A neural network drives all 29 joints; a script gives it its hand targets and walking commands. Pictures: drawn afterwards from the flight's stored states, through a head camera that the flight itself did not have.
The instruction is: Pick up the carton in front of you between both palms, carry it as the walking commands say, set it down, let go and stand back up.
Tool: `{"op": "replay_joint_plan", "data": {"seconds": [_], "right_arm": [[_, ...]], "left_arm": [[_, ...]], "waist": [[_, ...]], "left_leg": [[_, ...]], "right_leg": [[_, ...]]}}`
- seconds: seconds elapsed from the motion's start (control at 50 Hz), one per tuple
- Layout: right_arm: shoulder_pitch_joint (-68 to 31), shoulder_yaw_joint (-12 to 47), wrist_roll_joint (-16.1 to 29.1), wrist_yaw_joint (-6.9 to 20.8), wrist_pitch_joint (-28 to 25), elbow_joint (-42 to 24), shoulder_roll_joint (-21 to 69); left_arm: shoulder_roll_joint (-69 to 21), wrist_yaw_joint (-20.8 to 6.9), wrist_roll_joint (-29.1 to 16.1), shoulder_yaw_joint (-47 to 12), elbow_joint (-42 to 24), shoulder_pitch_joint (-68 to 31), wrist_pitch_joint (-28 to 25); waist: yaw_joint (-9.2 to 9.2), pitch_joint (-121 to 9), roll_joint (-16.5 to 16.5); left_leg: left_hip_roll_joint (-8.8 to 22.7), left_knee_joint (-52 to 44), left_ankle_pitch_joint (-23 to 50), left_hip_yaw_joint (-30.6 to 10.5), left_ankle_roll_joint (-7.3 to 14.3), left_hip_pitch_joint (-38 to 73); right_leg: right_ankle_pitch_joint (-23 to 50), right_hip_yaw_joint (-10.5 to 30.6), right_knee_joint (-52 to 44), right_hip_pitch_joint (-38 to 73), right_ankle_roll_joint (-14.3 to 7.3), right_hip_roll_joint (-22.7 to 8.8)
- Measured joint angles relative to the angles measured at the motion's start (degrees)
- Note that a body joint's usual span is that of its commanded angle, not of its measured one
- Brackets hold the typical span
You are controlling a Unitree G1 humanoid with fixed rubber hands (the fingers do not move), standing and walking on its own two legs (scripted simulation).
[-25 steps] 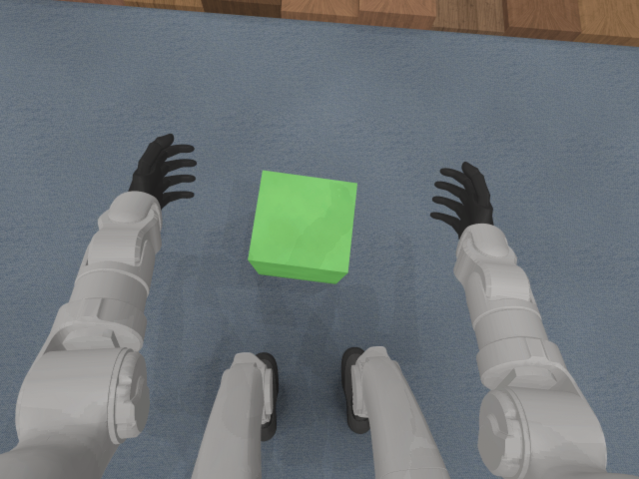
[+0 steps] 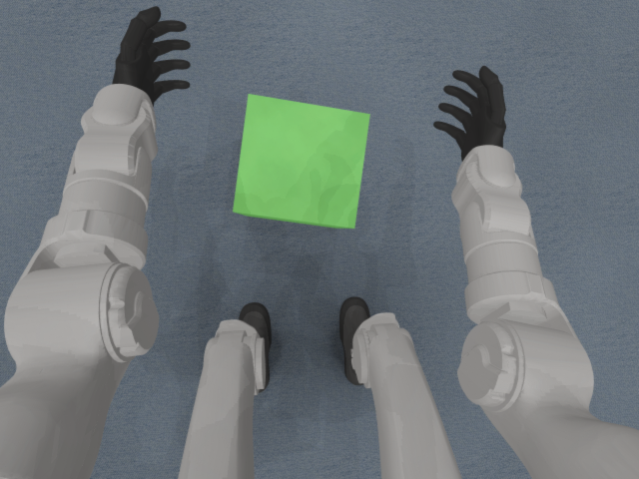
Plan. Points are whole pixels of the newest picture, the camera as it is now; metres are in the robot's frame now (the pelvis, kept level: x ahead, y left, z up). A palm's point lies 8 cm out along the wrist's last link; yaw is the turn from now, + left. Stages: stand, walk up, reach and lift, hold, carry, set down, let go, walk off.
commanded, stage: reach and lift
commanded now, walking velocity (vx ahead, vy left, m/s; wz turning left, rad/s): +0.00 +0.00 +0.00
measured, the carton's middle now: (299, 172) +0.49 +0.00 -0.49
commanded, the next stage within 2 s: none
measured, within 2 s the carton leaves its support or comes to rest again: leaves its support in 1.48 s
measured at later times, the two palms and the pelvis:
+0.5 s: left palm (194, 149) +0.51 +0.18 -0.37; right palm (410, 177) +0.46 -0.18 -0.37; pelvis -0.06 -0.01 -0.21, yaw -1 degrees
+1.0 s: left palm (211, 146) +0.52 +0.17 -0.42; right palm (397, 175) +0.47 -0.18 -0.42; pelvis -0.05 -0.01 -0.25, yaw -2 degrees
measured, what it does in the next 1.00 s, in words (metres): lowers itself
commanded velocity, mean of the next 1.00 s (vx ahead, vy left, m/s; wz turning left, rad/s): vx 0.00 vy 0.00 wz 0.00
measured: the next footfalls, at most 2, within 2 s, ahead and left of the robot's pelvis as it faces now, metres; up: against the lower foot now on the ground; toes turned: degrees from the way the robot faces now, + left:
none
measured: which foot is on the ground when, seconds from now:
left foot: down 0.00-1.00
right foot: down 0.00-1.00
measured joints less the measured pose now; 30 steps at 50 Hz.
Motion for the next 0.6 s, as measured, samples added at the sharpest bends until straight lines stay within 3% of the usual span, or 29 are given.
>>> {"op": "replay_joint_plan", "data": {"seconds": [0.1,0.36,0.6], "right_arm": [[-0.94,2.01,2.38,-0.86,-1.02,1.36,-1.12],[-11.20,13.42,15.55,-5.78,1.67,3.71,-7.54],[-23.84,14.63,16.50,-5.21,0.03,16.11,-9.14]], "left_arm": [[0.47,1.53,-2.61,-1.95,-0.11,0.49,-1.17],[9.01,4.96,-16.58,-14.92,1.80,-9.44,0.35],[11.20,5.29,-19.97,-19.93,13.60,-21.80,-1.26]], "waist": [[0.29,0.14,-0.21],[0.19,13.64,-1.54],[0.00,26.49,-2.30]], "left_leg": [[0.08,10.74,-3.52,-0.18,-0.23,-9.22],[0.34,38.33,-7.74,-1.04,-0.64,-25.53],[0.37,49.59,-7.72,-1.10,-0.17,-29.46]], "right_leg": [[-3.77,0.11,10.89,-9.28,-0.08,0.36],[-7.96,-0.63,38.32,-25.45,-0.40,1.04],[-7.97,-0.68,49.28,-29.06,0.22,1.25]]}}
